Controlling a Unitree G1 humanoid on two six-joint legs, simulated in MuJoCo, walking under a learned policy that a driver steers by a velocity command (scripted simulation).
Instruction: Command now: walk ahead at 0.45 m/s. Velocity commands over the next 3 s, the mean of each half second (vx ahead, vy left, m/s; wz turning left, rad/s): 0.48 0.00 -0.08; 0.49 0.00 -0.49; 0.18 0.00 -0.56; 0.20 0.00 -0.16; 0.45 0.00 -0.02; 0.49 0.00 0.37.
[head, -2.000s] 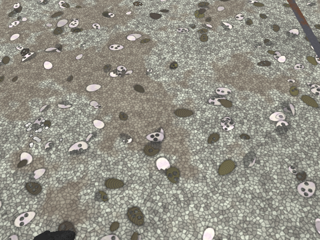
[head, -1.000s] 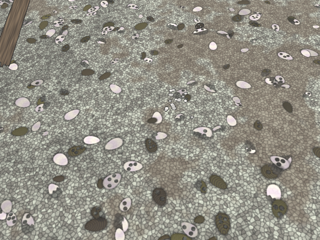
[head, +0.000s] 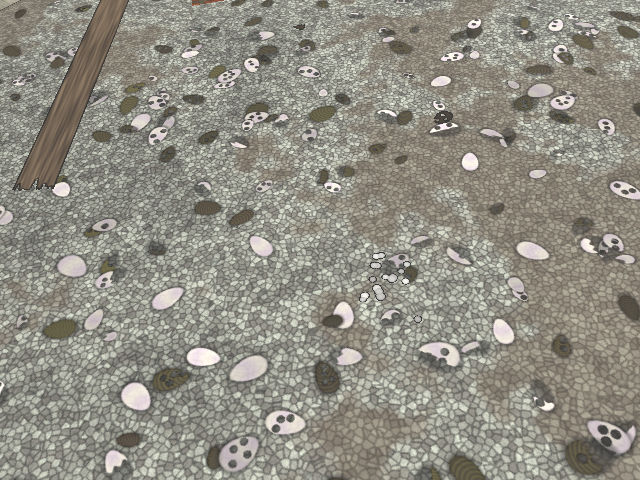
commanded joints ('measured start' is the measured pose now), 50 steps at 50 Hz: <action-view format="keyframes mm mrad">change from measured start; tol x32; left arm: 1 14 181 37 -42 -4 -4 19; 50 -137 219 101 -304 -10 15 19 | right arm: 1 -177 -3 12 -114 4 -24 13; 8 -259 -44 5 -153 10 -44 45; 13 262 -216 -55 1 -13 -27 16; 50 -45 -75 -2 -32 -34 -32 -22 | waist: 1 21 -117 91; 11 -212 -161 -168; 13 -146 222 -456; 23 -47 9 45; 35 -114 4 42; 40 22 -256 -418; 50 -71 -87 -17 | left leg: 1 -27 -28 53 -193 136 -15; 8 53 -88 54 -373 74 66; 11 557 -115 63 -370 62 154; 13 1138 305 -705 -465 -206 381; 21 436 130 -131 -762 19 248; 32 684 149 122 -722 188 175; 37 758 155 193 -314 757 105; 38 607 114 212 -67 659 67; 40 -43 -168 -11 517 -522 -12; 50 45 -23 -29 5 -72 -73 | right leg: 1 -57 -202 99 -115 374 -87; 11 27 -240 54 438 985 -38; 13 -580 36 127 1062 -312 30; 14 -682 -22 202 1140 -309 17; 28 -624 -164 77 518 366 72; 37 -424 -12 -63 371 95 -55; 40 399 -391 898 129 -26 -371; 50 -265 -152 276 33 529 -202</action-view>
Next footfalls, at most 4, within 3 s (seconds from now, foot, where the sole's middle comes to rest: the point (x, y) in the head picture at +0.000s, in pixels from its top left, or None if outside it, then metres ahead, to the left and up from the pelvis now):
0.22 left None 0.33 0.12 -0.78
0.76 right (443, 433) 0.61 -0.14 -0.78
1.22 left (401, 312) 0.91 -0.06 -0.78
1.64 right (480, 389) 0.71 -0.23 -0.78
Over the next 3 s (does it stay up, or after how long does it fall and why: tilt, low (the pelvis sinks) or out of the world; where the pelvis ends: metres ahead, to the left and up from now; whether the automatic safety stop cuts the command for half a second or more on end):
stays up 1.19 -0.46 -0.01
